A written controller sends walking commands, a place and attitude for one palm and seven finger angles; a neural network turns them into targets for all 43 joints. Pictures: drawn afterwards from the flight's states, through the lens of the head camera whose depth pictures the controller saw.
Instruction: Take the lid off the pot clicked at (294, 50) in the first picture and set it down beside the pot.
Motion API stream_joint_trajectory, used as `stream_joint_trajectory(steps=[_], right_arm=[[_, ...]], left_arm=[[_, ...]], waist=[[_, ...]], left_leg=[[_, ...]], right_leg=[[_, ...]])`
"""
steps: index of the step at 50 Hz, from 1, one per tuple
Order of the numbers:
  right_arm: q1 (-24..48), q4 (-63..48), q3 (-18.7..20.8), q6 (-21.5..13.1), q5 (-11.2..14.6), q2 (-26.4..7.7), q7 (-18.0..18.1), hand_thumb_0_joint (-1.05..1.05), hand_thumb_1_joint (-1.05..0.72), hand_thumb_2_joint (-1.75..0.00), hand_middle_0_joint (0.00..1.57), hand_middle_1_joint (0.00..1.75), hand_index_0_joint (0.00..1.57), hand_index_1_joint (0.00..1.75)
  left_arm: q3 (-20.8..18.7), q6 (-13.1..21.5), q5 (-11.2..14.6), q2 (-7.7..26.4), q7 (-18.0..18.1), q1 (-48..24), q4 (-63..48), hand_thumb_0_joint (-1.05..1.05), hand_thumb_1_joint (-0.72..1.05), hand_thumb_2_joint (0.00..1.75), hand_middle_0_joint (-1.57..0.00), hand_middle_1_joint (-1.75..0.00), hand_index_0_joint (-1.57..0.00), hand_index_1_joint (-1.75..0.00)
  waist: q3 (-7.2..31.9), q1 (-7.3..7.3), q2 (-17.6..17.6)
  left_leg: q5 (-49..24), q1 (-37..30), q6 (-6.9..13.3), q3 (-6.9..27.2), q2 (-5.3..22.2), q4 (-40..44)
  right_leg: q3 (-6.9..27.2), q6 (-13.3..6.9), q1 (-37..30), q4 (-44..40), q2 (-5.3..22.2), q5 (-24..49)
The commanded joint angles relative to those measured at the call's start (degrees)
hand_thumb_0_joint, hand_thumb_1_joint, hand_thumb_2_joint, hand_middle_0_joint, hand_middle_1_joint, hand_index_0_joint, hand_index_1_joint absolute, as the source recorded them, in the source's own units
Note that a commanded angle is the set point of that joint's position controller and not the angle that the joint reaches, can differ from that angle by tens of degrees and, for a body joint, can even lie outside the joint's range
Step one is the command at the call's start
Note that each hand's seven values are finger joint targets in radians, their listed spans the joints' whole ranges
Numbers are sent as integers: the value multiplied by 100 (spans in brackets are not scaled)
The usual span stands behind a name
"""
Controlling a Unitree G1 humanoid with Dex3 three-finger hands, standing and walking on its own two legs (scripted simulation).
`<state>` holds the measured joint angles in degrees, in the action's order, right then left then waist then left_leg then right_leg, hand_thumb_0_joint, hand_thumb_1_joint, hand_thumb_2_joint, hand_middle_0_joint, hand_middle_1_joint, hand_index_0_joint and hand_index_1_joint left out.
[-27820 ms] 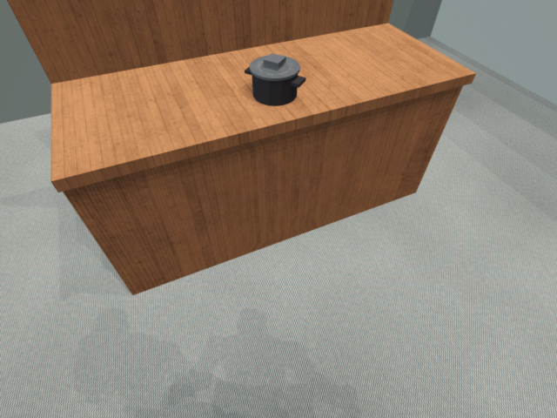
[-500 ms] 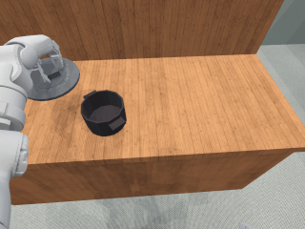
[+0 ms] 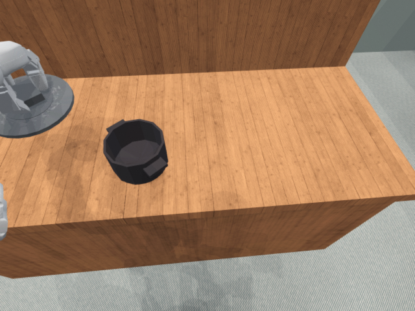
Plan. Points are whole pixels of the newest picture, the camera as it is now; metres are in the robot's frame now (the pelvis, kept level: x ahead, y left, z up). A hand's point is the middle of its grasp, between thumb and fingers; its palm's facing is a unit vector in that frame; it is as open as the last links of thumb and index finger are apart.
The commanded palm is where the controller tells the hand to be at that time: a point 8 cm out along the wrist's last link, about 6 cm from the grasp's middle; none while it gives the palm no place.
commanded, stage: move the lid sideways beside the pot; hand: left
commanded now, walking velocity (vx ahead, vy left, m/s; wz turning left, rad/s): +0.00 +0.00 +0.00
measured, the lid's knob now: (22, 95) +0.49 +0.33 +0.14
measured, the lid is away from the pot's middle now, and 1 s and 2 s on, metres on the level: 0.17 0.22 0.22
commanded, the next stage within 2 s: lower the lid onto the table in 0.46 s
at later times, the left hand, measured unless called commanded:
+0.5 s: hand out of the picture +0.43 +0.37 +0.17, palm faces -0.36 -0.12 -0.93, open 8.0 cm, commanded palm +0.47 +0.37 +0.23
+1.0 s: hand out of the picture +0.45 +0.38 +0.14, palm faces -0.38 -0.13 -0.91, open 8.0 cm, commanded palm +0.48 +0.38 +0.20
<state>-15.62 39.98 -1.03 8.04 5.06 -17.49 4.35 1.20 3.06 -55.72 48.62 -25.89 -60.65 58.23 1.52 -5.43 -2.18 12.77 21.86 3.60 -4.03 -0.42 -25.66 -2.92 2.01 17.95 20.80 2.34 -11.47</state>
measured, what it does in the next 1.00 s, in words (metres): stands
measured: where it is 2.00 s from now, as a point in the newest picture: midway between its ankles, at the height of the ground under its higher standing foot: outside the picture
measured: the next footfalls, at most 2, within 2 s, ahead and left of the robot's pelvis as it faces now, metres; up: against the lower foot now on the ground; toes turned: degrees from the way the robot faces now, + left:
none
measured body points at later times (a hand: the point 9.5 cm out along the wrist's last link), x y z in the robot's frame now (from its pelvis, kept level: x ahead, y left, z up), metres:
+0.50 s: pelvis +0.00 +0.00 +0.00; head +0.07 +0.02 +0.44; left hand +0.45 +0.38 +0.22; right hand +0.05 -0.29 -0.12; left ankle -0.01 +0.08 -0.74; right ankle -0.02 -0.15 -0.74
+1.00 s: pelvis +0.00 +0.02 -0.01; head +0.09 +0.03 +0.43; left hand +0.47 +0.38 +0.19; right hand +0.02 -0.27 -0.12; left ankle -0.01 +0.08 -0.74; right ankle -0.02 -0.15 -0.74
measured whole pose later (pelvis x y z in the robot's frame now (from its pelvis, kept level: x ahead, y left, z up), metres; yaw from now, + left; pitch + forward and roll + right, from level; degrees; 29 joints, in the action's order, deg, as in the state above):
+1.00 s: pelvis +0.00 +0.02 -0.01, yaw -1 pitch +12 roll -3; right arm -17.8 41.0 -1.7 8.8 5.1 -17.3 5.2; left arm -2.0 9.5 -57.3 55.2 -26.1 -62.5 65.3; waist 1.9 -6.6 -1.2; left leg 15.1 28.4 4.8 -4.3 -0.2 -31.0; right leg -2.5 2.2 23.3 23.4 2.3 -12.1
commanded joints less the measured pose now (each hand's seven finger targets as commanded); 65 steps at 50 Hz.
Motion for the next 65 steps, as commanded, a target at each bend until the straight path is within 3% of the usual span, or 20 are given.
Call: stream_joint_trajectory(steps=[1, 5, 7, 11, 15, 21, 25, 27, 30, 33, 37, 39, 43, 45, 47, 48, 51, 57, 59, 65], right_arm=[[-140, -485, 341, -109, -5, -998, 102, 0, -90, -90, 20, 30, 20, 30], [-108, -477, 339, -86, -16, -1006, 103, 0, -90, -90, 20, 30, 20, 30], [-118, -425, 314, -57, 16, -1022, 124, 0, -90, -90, 20, 30, 20, 30], [-162, -353, 263, -51, 60, -1073, 190, 0, -90, -90, 20, 30, 20, 30], [-221, -271, 258, -126, 51, -1078, 250, 0, -90, -90, 20, 30, 20, 30], [-337, -207, 272, -163, 45, -1083, 258, 0, -90, -90, 20, 30, 20, 30], [-383, -162, 257, -147, 47, -1124, 241, 0, -90, -90, 20, 30, 20, 30], [-441, -172, 284, -161, 38, -1115, 237, 0, -90, -90, 20, 30, 20, 30], [-493, -182, 275, -142, 9, -1128, 234, 0, -90, -90, 20, 30, 20, 30], [-516, -208, 281, -104, 40, -1129, 209, 0, -90, -90, 20, 30, 20, 30], [-588, -224, 300, -99, 12, -1141, 215, 0, -90, -90, 20, 30, 20, 30], [-607, -289, 313, -99, -13, -1146, 235, 0, -90, -90, 20, 30, 20, 30], [-665, -261, 329, -71, -21, -1121, 218, 0, -90, -90, 20, 30, 20, 30], [-666, -253, 343, -47, -32, -1120, 180, 0, -90, -90, 20, 30, 20, 30], [-686, -243, 329, -53, -13, -1128, 185, 0, -90, -90, 20, 30, 20, 30], [-710, -253, 324, -45, -10, -1147, 203, 0, -90, -90, 20, 30, 20, 30], [-760, -245, 358, -26, -30, -1137, 226, 0, -90, -90, 20, 30, 20, 30], [-779, -146, 361, -26, -18, -1146, 251, 0, -90, -90, 20, 30, 20, 30], [-792, -177, 357, -48, -36, -1156, 266, 0, -90, -90, 20, 30, 20, 30], [-814, -126, 343, -34, -30, -1142, 258, 0, -90, -90, 20, 30, 20, 30]], left_arm=[[-551, 117, 57, 2078, 195, -2929, -1247, 0, 58, 98, -71, -106, -76, -109], [-604, 230, 72, 2210, 163, -2929, -1352, 0, 58, 98, -71, -106, -76, -109], [-545, 226, 76, 2174, 122, -2753, -918, 0, 58, 98, -71, -106, -76, -109], [-432, 271, 106, 2283, 56, -2919, -774, 0, 58, 98, -71, -106, -76, -109], [-476, 414, 81, 2469, 85, -3341, -1214, 0, 58, 98, -71, -106, -76, -109], [-376, 490, 117, 2254, 40, -3188, -1079, 0, 58, 98, -71, -106, -76, -109], [-390, 480, 145, 2296, 8, -3046, -764, 0, 58, 98, -71, -106, -76, -109], [-387, 490, 94, 2326, 22, -3274, -996, 0, 58, 98, -71, -106, -76, -109], [-737, 551, 50, 2662, 67, -2942, -714, 0, 58, 98, -71, -106, -76, -109], [-442, 496, 26, 2340, 45, -2846, -418, 0, 58, 98, -71, -106, -76, -109], [-552, 557, -58, 2558, 107, -3102, -647, 0, 58, 98, -71, -106, -76, -109], [-891, 669, -72, 2929, 168, -3143, -949, 0, 58, 98, -71, -106, -76, -109], [-863, 645, -64, 2783, 208, -2820, -522, 0, 58, 98, -71, -106, -76, -109], [-792, 659, -110, 2677, 236, -2837, -650, 0, 58, 98, -71, -106, -76, -109], [-658, 630, -97, 2534, 216, -2646, -297, 0, 58, 98, -71, -106, -76, -109], [-722, 624, -66, 2646, 214, -2671, -354, 0, 58, 98, -71, -106, -76, -109], [-799, 712, -69, 2750, 222, -2895, -787, 0, 58, 98, -71, -106, -76, -109], [-575, 796, -13, 2452, 216, -2929, -736, 0, 58, 98, -71, -106, -76, -109], [-903, 891, -20, 2801, 279, -2805, -891, 0, 58, 98, -71, -106, -76, -109], [-645, 862, 7, 2423, 328, -2671, -602, 0, 58, 98, -71, -106, -76, -109]], waist=[[2552, 78, -552], [2643, 91, -744], [2287, 56, -510], [2234, -13, -296], [2548, -38, -940], [2487, -54, -1015], [2297, -72, -700], [2444, -56, -895], [2491, 5, -719], [2192, -39, -582], [2472, -35, -766], [2874, 20, -862], [2600, -3, -759], [2616, 5, -1031], [2300, -36, -750], [2390, -32, -591], [2793, -53, -954], [2552, -120, -1041], [2799, -48, -1124], [2546, -119, -1003]], left_leg=[[-2835, -2073, 136, 525, 117, -142], [-3036, -2105, 140, 522, 115, -219], [-2643, -1853, 149, 466, 108, -217], [-1971, -1539, 186, 361, 67, -185], [-2295, -1916, 184, 417, 121, -265], [-2612, -2101, 132, 507, 152, -320], [-2326, -1778, 146, 467, 136, -307], [-2464, -1969, 130, 524, 150, -307], [-2701, -1860, 130, 541, 134, -385], [-2298, -1631, 109, 506, 125, -323], [-2280, -1747, 105, 517, 142, -352], [-2909, -1958, 93, 572, 144, -432], [-2860, -1824, 93, 538, 152, -467], [-3241, -2023, 26, 620, 191, -494], [-2670, -1757, 62, 547, 180, -495], [-2466, -1646, 101, 498, 146, -478], [-3014, -1987, 84, 547, 161, -568], [-2736, -1973, 52, 579, 219, -602], [-3219, -2124, 39, 597, 216, -678], [-2964, -1950, 23, 598, 215, -692]], right_leg=[[-77, -355, -163, 38, -300, 1669], [-60, -352, -160, 73, -295, 1792], [-91, -341, -47, 52, -311, 1616], [-56, -328, -131, 46, -313, 1486], [-54, -356, -1, 68, -319, 1433], [-139, -351, 318, 35, -353, 1288], [-132, -355, 249, 75, -365, 1297], [-157, -371, 319, 68, -370, 1235], [-144, -359, 208, 132, -381, 1374], [-180, -356, 378, 119, -392, 1148], [-140, -368, 380, 156, -395, 1111], [-112, -387, 269, 218, -385, 1395], [-155, -352, 382, 220, -406, 1362], [-178, -369, 577, 241, -421, 1301], [-170, -349, 684, 203, -430, 1078], [-135, -344, 520, 215, -425, 1163], [-137, -348, 574, 274, -431, 1340], [-177, -357, 943, 261, -441, 1004], [-148, -381, 845, 322, -438, 1231], [-174, -368, 1026, 351, -468, 1055]])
